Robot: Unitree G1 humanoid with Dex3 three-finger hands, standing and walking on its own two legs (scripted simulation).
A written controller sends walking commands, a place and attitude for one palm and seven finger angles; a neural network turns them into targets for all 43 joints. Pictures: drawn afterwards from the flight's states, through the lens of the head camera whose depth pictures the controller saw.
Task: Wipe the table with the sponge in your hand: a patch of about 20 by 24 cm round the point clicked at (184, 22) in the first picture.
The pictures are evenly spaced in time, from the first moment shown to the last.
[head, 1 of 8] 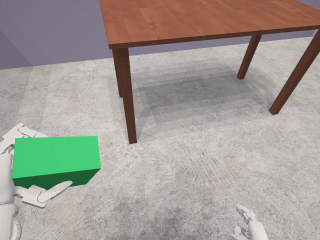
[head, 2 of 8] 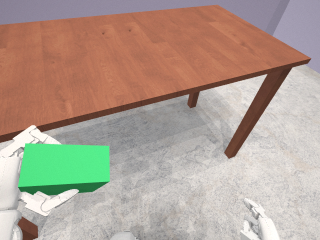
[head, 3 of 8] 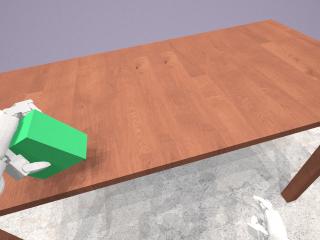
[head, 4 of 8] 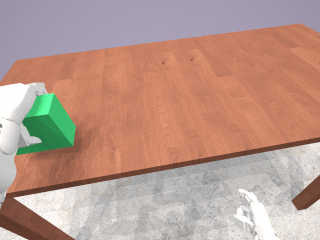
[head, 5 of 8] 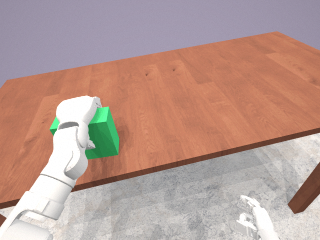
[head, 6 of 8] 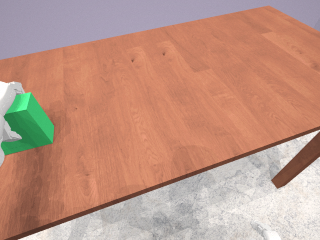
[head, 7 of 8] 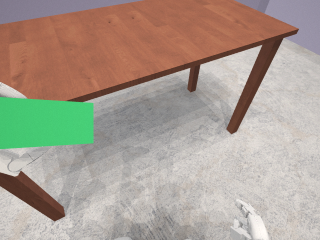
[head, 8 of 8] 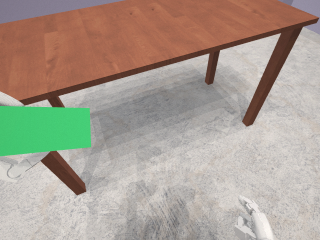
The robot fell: no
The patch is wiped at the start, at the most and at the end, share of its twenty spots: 0.00 1.00 1.00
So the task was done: yes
